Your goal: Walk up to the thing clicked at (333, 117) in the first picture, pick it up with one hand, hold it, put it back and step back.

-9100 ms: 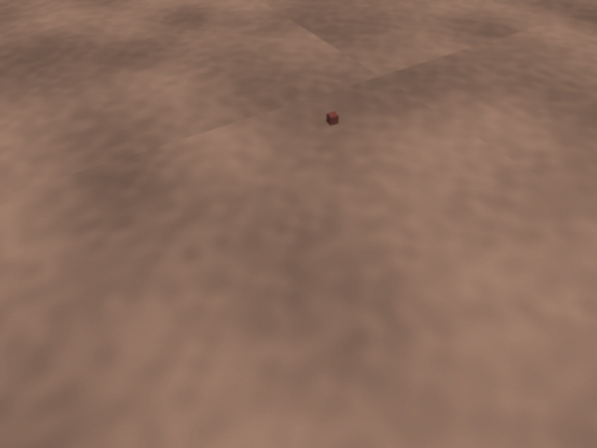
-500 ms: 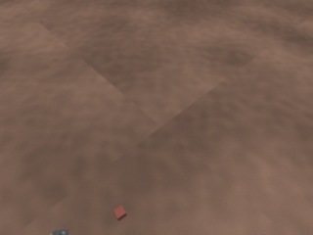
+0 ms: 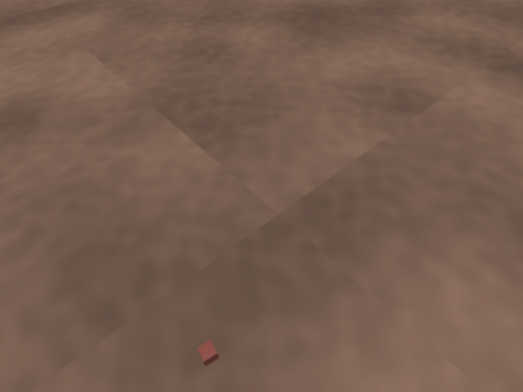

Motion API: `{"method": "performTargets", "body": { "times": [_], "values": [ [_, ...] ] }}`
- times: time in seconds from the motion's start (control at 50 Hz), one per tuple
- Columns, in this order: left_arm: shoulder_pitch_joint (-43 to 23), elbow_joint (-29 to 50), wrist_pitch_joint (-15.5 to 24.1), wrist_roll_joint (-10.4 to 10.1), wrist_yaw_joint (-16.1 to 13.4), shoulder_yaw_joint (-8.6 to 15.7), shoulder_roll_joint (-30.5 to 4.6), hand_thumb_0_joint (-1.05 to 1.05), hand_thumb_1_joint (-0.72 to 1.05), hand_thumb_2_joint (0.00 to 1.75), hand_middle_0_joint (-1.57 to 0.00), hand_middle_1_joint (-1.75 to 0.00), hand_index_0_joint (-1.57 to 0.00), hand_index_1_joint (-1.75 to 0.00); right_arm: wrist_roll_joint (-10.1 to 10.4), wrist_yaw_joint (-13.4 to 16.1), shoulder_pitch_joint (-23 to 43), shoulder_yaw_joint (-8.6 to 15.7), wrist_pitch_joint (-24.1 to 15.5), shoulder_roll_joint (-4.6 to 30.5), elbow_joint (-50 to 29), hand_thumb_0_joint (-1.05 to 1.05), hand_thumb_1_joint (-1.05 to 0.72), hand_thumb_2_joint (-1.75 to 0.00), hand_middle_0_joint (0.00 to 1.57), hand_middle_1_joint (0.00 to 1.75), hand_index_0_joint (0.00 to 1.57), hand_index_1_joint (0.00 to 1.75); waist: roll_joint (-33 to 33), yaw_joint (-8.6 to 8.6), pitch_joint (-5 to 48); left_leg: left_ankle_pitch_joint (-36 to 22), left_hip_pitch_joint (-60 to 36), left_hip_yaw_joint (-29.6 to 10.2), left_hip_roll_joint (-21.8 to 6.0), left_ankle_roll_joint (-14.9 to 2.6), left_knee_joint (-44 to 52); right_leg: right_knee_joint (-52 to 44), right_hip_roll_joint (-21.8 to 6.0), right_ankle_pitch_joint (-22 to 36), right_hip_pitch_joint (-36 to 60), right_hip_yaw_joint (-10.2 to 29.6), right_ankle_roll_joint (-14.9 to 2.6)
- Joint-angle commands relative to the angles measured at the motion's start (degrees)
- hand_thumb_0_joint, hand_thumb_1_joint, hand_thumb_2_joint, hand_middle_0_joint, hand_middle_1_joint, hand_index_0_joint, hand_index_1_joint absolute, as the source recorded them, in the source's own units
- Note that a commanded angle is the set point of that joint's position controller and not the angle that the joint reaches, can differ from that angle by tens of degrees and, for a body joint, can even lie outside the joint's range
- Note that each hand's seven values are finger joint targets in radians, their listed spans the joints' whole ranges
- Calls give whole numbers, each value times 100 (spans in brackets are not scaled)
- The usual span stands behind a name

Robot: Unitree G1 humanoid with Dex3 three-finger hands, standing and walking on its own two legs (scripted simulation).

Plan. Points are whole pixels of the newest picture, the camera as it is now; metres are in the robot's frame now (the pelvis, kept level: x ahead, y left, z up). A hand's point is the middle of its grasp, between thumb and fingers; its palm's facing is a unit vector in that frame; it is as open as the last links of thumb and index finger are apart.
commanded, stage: stand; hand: left
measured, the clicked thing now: (208, 352) +0.39 +0.24 -0.76
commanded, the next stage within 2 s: walk up in 1.92 s
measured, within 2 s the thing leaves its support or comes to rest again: neither
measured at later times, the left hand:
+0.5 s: hand out of the picture +0.09 +0.24 -0.16, palm faces -0.04 -0.94 -0.33, open 7.4 cm
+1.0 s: hand out of the picture +0.09 +0.25 -0.16, palm faces -0.03 -0.94 -0.34, open 7.4 cm
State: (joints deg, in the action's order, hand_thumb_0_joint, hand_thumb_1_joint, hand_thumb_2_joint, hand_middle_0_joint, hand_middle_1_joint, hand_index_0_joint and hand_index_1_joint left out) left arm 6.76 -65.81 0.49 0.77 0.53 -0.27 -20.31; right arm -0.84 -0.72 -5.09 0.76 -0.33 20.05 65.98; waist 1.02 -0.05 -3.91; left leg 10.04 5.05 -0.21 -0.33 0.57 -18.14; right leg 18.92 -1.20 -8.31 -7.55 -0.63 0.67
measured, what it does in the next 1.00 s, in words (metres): stands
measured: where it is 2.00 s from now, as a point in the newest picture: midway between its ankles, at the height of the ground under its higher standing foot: outside the picture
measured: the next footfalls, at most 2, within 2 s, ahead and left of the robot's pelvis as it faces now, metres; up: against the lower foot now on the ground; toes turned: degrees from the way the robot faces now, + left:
none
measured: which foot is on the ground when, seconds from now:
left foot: down 0.00-1.00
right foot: down 0.00-1.00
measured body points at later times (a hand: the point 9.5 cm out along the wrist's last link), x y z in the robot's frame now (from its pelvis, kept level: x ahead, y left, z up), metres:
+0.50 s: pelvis +0.01 -0.01 +0.00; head +0.02 -0.01 +0.45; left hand +0.10 +0.29 -0.13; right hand +0.08 -0.31 -0.14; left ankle +0.00 +0.13 -0.75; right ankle +0.03 -0.12 -0.75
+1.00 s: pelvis +0.02 +0.00 +0.00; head +0.03 +0.00 +0.45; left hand +0.10 +0.30 -0.13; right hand +0.10 -0.30 -0.13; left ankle +0.00 +0.13 -0.75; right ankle +0.03 -0.12 -0.75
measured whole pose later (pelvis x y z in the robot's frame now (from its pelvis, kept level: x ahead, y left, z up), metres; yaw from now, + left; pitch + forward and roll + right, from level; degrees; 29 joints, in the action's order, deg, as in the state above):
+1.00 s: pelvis +0.02 +0.00 +0.00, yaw +0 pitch -2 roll +0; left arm 5.7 -65.0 0.4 0.5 0.6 0.0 -20.2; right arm -0.8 -0.1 -5.9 -0.2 -0.8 19.9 65.0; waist 0.2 0.0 -3.2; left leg 11.2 4.5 -0.3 -0.5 0.6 -17.6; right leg 18.3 -1.1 -9.5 -7.0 -0.7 0.6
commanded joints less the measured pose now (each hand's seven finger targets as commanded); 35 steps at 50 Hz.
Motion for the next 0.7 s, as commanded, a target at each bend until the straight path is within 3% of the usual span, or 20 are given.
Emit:
{"method": "performTargets", "body": {
  "times": [0.0, 0.06, 0.14, 0.28, 0.42, 0.56, 0.62, 0.68],
  "values": [
    [-427, 384, 169, -21, -90, 231, -1258, 0, 90, 90, -20, -30, -20, -30, 18, 41, 242, 201, -122, 1192, -348, 0, -90, -90, 20, 30, 20, 30, -251, -36, 371, 97, 134, -516, -638, -155, 356, -518, -642, -272, -63, 670, -158],
    [-350, 370, 161, -20, -81, 231, -1256, 0, 90, 90, -20, -30, -20, -30, 16, 47, 229, 186, -122, 1179, -328, 0, -90, -90, 20, 30, 20, 30, -201, -12, 369, 222, 176, -536, -650, -153, 370, -487, -621, -348, -91, 658, -155],
    [-316, 366, 160, -9, -87, 240, -1280, 0, 90, 90, -20, -30, -20, -30, 14, 59, 183, 178, -123, 1185, -339, 0, -90, -90, 20, 30, 20, 30, -173, -14, 469, -57, 164, -536, -685, -150, 328, -424, -648, 50, 18, 657, -168],
    [-296, 384, 163, -21, -90, 236, -1288, 0, 90, 90, -20, -30, -20, -30, 30, 68, 91, 163, -106, 1193, -318, 0, -90, -90, 20, 30, 20, 30, -202, -7, 414, -77, 171, -502, -649, -134, 231, -510, -646, -129, -78, 696, -164],
    [-293, 402, 178, -42, -94, 234, -1229, 0, 90, 90, -20, -30, -20, -30, 33, 82, 87, 149, -131, 1210, -342, 0, -90, -90, 20, 30, 20, 30, -96, -2, 547, -547, 159, -494, -716, -130, 221, -347, -653, 678, 208, 616, -183],
    [-334, 410, 165, -32, -82, 235, -1186, 0, 90, 90, -20, -30, -20, -30, 46, 105, 123, 124, -161, 1228, -386, 0, -90, -90, 20, 30, 20, 30, -81, 23, 665, -910, 59, -495, -770, -125, 249, -267, -653, 969, 364, 545, -169],
    [-395, 420, 131, -28, -77, 242, -1176, 0, 90, 90, -20, -30, -20, -30, 37, 118, 132, 117, -156, 1233, -387, 0, -90, -90, 20, 30, 20, 30, -34, 20, 508, -652, 178, -473, -747, -112, 320, -318, -646, 732, 284, 558, -174],
    [-384, 417, 132, -25, -80, 253, -1191, 0, 90, 90, -20, -30, -20, -30, 32, 116, 127, 123, -157, 1239, -412, 0, -90, -90, 20, 30, 20, 30, -62, 16, 600, -846, 103, -470, -769, -129, 310, -268, -652, 895, 392, 529, -181]
  ]
}}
